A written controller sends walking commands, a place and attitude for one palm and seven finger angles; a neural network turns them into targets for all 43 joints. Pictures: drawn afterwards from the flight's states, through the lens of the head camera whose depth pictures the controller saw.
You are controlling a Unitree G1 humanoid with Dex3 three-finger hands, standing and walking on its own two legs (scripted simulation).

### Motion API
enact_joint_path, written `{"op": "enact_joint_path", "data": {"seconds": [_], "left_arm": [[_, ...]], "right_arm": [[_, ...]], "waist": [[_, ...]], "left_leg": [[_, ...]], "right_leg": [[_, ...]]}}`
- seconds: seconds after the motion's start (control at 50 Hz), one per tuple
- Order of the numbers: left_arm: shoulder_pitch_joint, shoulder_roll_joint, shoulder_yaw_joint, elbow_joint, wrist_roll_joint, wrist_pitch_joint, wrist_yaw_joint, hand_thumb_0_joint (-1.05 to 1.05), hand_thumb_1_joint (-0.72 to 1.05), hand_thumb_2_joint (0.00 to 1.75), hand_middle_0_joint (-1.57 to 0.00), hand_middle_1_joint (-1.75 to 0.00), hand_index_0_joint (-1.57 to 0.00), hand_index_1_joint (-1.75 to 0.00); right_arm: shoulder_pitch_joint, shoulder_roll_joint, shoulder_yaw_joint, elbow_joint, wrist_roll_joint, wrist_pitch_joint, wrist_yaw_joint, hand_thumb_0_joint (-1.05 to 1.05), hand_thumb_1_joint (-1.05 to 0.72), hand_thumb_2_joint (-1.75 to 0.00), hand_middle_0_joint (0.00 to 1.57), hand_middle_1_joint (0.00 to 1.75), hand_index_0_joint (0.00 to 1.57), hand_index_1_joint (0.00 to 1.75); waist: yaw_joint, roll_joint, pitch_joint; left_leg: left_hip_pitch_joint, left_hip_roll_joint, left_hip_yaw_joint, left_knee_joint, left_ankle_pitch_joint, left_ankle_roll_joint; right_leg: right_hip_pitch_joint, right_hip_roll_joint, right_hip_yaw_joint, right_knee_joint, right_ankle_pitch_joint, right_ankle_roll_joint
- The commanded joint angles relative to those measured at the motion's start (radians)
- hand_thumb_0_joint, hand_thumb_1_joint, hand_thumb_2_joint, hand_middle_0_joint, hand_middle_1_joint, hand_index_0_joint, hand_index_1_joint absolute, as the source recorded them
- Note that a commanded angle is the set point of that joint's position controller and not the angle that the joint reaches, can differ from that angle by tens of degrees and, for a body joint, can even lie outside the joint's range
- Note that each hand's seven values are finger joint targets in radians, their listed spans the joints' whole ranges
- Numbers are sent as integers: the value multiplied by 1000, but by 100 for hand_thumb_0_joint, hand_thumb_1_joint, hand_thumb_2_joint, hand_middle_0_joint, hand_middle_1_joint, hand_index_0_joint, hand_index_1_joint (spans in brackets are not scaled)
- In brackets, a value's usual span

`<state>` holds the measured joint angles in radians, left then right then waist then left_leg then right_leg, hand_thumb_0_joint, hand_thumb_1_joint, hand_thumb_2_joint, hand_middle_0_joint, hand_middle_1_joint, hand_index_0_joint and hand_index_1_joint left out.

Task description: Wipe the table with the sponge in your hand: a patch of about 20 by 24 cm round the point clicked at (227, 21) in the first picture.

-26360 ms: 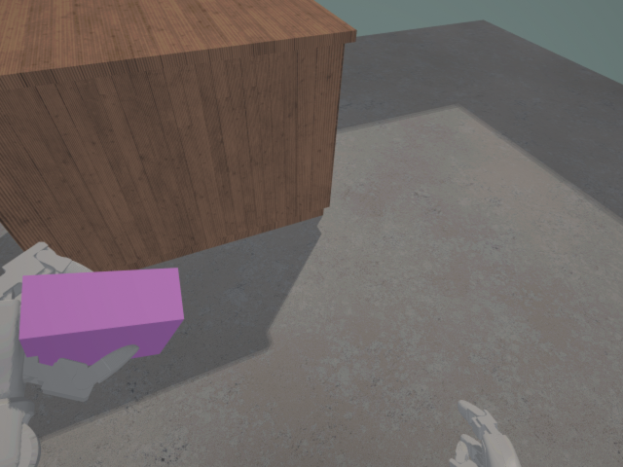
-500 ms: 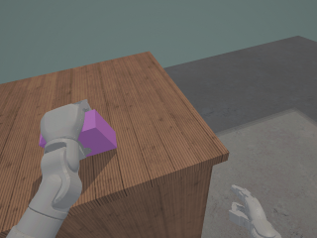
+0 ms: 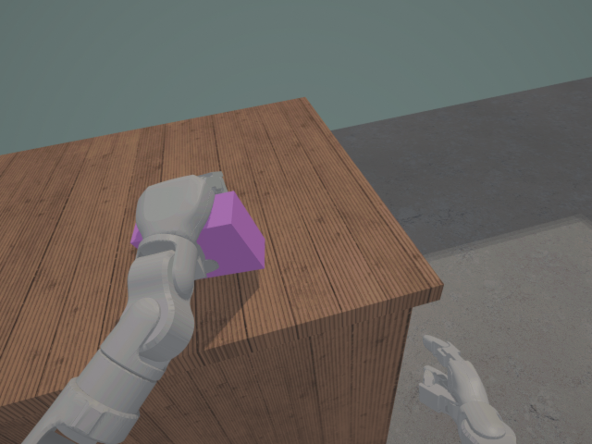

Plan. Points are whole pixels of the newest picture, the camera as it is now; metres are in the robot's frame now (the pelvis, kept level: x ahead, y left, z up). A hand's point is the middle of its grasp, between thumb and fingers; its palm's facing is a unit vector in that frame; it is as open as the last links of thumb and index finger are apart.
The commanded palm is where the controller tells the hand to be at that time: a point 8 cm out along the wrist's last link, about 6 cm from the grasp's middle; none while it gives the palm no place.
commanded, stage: slide across to the third lane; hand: left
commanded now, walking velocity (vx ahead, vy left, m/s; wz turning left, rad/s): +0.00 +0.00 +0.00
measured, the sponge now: (210, 247) +0.32 +0.18 +0.14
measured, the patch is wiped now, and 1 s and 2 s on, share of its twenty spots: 0.75 0.85 0.90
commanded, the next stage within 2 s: wipe forward along the third lane in 0.12 s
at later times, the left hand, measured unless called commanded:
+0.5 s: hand (244, 213) +0.35 +0.13 +0.18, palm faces +0.17 -0.17 -0.97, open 9.5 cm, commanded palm +0.33 +0.15 +0.22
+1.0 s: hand (243, 197) +0.40 +0.15 +0.17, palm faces +0.00 -0.02 -1.00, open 9.6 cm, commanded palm +0.38 +0.17 +0.20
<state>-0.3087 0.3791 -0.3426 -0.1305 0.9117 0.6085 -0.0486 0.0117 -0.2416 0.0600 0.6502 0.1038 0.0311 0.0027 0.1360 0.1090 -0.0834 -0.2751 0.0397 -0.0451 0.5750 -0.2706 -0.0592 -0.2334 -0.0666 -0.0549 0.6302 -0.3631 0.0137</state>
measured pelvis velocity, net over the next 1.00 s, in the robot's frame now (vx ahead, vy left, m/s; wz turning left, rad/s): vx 0.00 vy -0.03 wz -0.03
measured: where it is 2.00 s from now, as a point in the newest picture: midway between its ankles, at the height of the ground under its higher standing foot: outside the picture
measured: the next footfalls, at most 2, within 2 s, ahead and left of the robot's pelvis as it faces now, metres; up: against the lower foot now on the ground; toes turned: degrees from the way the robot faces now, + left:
none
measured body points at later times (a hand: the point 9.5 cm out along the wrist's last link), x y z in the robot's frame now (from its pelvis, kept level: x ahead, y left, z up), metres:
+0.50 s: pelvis -0.01 -0.01 +0.00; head -0.05 -0.06 +0.45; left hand +0.34 +0.14 +0.23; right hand +0.20 -0.23 -0.09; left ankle +0.03 +0.16 -0.73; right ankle -0.02 -0.13 -0.73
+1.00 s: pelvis +0.00 -0.03 +0.01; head -0.03 -0.09 +0.45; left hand +0.40 +0.15 +0.22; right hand +0.18 -0.27 -0.11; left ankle +0.03 +0.16 -0.73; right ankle -0.02 -0.13 -0.73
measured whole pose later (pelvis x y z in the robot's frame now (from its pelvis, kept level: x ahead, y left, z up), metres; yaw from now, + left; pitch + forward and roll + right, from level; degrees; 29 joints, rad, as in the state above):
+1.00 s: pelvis +0.00 -0.03 +0.01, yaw -2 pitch +1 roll +2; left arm -0.69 0.34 -0.27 0.59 0.94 0.54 -0.08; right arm 0.10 -0.28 0.04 0.74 0.09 0.04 -0.05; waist 0.03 0.11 -0.10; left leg -0.27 0.08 -0.03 0.47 -0.22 -0.02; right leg -0.27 -0.02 -0.04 0.59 -0.33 -0.03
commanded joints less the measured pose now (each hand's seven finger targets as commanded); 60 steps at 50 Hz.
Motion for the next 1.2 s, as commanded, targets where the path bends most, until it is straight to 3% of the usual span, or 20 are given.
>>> {"op": "enact_joint_path", "data": {"seconds": [0.0, 0.04, 0.18, 0.22, 0.26, 0.3, 0.32, 0.54, 0.62, 0.78, 0.86, 0.94, 1.0, 1.02, 1.08, 1.18], "left_arm": [[-421, 15, 32, -123, -20, -29, 24, 0, 10, 130, -120, -160, -120, -160], [-486, 31, 40, -133, -10, -30, 33, 0, 10, 130, -120, -160, -120, -160], [-523, 20, 52, -27, -12, -24, 60, 0, 10, 130, -120, -160, -120, -160], [-526, 39, 82, -12, -25, -26, 64, 0, 10, 130, -120, -160, -120, -160], [-517, 72, 106, 71, -13, -14, 68, 0, 10, 130, -120, -160, -120, -160], [-542, 82, 112, 95, -7, -8, 66, 0, 10, 130, -120, -160, -120, -160], [-545, 83, 121, 91, -19, -11, 64, 0, 10, 130, -120, -160, -120, -160], [-605, 139, 136, 309, 22, 10, 46, 0, 10, 130, -120, -160, -120, -160], [-621, 172, 164, 400, 30, 13, 39, 0, 10, 130, -120, -160, -120, -160], [-658, 176, 151, 536, 58, 18, 19, 0, 10, 130, -120, -160, -120, -160], [-696, 213, 173, 625, 55, -17, 3, 0, 10, 130, -120, -160, -120, -160], [-715, 243, 201, 680, 59, -76, -5, 0, 10, 130, -120, -160, -120, -160], [-684, 205, 184, 672, 62, -107, -3, 0, 10, 130, -120, -160, -120, -160], [-691, 207, 192, 677, 50, -117, -6, 0, 10, 130, -120, -160, -120, -160], [-701, 236, 202, 743, 74, -127, -1, 0, 10, 130, -120, -160, -120, -160], [-690, 252, 212, 778, 81, -145, 3, 0, 10, 130, -120, -160, -120, -160]], "right_arm": [[-251, -68, -29, -181, -1, -45, -4, 0, -90, -90, 20, 30, 20, 30], [-255, -59, -22, -186, 1, -47, -6, 0, -90, -90, 20, 30, 20, 30], [-247, -61, -26, -173, -3, -12, 0, 0, -90, -90, 20, 30, 20, 30], [-247, -59, -27, -187, -2, -2, -1, 0, -90, -90, 20, 30, 20, 30], [-237, -72, -27, -171, -5, 9, -10, 0, -90, -90, 20, 30, 20, 30], [-233, -75, -29, -169, -3, 16, -18, 0, -90, -90, 20, 30, 20, 30], [-229, -72, -28, -182, 1, 14, -20, 0, -90, -90, 20, 30, 20, 30], [-183, -104, -38, -137, 2, -7, -46, 0, -90, -90, 20, 30, 20, 30], [-164, -108, -41, -121, 1, -17, -49, 0, -90, -90, 20, 30, 20, 30], [-145, -117, -43, -88, -6, -35, -42, 0, -90, -90, 20, 30, 20, 30], [-111, -126, -46, -72, -8, -39, -56, 0, -90, -90, 20, 30, 20, 30], [-70, -129, -48, -68, -12, -40, -64, 0, -90, -90, 20, 30, 20, 30], [-54, -125, -54, -79, -13, -35, -58, 0, -90, -90, 20, 30, 20, 30], [-51, -121, -53, -87, -10, -32, -60, 0, -90, -90, 20, 30, 20, 30], [-20, -137, -58, -60, -14, -25, -61, 0, -90, -90, 20, 30, 20, 30], [-4, -142, -64, -58, -14, -9, -60, 0, -90, -90, 20, 30, 20, 30]], "waist": [[-51, -136, -152], [-52, -131, -188], [-52, -119, -190], [-51, -120, -197], [-53, -156, -159], [-55, -154, -163], [-57, -145, -174], [-63, -173, -150], [-61, -184, -166], [-67, -217, -171], [-86, -247, -138], [-91, -242, -170], [-90, -225, -187], [-98, -222, -185], [-106, -252, -157], [-106, -220, -169]], "left_leg": [[117, -66, 48, -75, 153, 72], [129, -68, 53, -77, 157, 69], [123, -62, 64, -90, 152, 63], [115, -60, 63, -101, 151, 64], [98, -59, 77, -102, 134, 67], [98, -59, 83, -104, 125, 67], [94, -60, 77, -113, 129, 68], [76, -65, 91, -125, 97, 75], [61, -66, 84, -131, 111, 75], [47, -71, 97, -115, 133, 82], [33, -68, 97, -117, 110, 85], [30, -65, 89, -116, 132, 83], [36, -69, 95, -100, 170, 88], [30, -67, 88, -111, 171, 88], [20, -64, 95, -99, 167, 88], [11, -63, 99, -98, 187, 86]], "right_leg": [[-40, 80, -28, -126, 215, -65], [-28, 80, -25, -120, 200, -68], [-16, 80, -18, -132, 202, -72], [1, 83, -17, -140, 202, -74], [-15, 81, -10, -151, 183, -67], [-17, 80, -3, -159, 172, -65], [-2, 81, -5, -160, 176, -67], [-13, 75, 12, -190, 125, -53], [8, 73, 13, -195, 151, -50], [13, 64, 22, -192, 219, -34], [-4, 61, 31, -213, 198, -25], [16, 60, 31, -201, 251, -26], [27, 57, 33, -194, 342, -27], [32, 57, 29, -199, 348, -27], [9, 59, 32, -200, 354, -23], [22, 58, 33, -195, 398, -25]]}}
